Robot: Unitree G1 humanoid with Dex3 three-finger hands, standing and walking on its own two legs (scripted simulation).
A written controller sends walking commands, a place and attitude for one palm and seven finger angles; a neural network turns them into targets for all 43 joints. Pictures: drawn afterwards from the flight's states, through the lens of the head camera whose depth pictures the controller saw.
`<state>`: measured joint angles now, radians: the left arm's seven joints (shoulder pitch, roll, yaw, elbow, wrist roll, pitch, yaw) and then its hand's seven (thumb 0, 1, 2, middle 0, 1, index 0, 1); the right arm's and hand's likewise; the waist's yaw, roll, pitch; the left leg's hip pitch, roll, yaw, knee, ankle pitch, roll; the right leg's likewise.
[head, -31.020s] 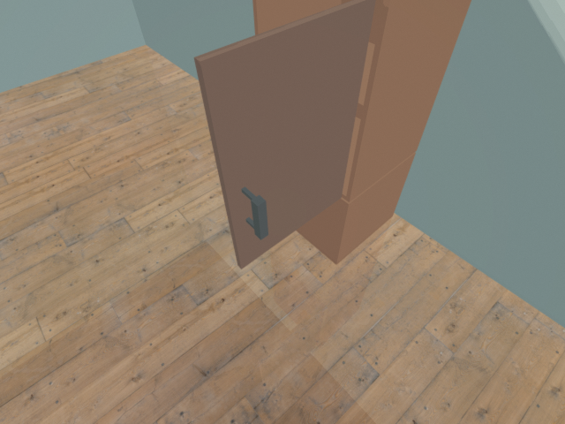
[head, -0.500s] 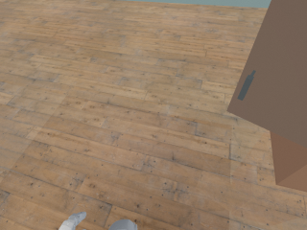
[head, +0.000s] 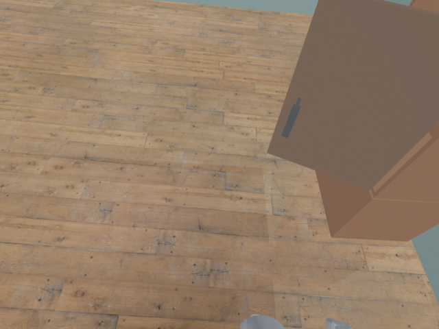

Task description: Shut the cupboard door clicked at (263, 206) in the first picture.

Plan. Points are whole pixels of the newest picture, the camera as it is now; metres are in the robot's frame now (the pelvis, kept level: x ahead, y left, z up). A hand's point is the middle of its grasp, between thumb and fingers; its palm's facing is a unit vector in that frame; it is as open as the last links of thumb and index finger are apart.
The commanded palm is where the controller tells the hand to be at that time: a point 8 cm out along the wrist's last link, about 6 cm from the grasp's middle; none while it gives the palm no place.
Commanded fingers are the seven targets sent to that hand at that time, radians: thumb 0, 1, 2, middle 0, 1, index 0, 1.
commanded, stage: turn to face it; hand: left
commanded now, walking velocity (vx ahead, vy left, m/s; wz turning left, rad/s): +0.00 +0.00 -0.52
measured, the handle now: (292, 117) +0.75 -0.17 -0.11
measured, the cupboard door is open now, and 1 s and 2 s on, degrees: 69 69 69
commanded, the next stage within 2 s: take the last steps up to it in 0.48 s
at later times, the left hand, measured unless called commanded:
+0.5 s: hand (165, 327) +0.14 +0.11 -0.15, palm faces -0.21 -0.95 -0.24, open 7.4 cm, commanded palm none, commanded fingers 0.00 0.90 0.90 -0.20 -0.30 -0.20 -0.30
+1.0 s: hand (190, 297) +0.20 +0.07 -0.16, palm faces -0.37 -0.90 -0.21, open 7.4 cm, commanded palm none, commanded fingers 0.00 0.90 0.90 -0.20 -0.30 -0.20 -0.30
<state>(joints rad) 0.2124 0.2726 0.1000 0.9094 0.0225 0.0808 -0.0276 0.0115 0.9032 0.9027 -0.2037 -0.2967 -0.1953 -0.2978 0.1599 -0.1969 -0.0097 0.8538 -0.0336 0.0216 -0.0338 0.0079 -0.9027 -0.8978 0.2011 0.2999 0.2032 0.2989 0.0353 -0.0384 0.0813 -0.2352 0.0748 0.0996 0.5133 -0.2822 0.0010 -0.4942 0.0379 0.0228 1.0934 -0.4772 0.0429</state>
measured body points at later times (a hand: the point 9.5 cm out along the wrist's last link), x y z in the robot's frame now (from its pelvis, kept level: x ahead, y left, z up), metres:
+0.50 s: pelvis +0.01 -0.05 +0.00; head +0.04 -0.07 +0.45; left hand +0.15 +0.16 -0.13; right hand +0.01 -0.32 -0.15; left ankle +0.03 +0.09 -0.68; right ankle -0.02 -0.15 -0.74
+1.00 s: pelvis +0.06 -0.09 +0.00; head +0.08 -0.10 +0.45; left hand +0.22 +0.12 -0.14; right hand -0.07 -0.30 -0.15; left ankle +0.06 +0.07 -0.74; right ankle +0.05 -0.23 -0.72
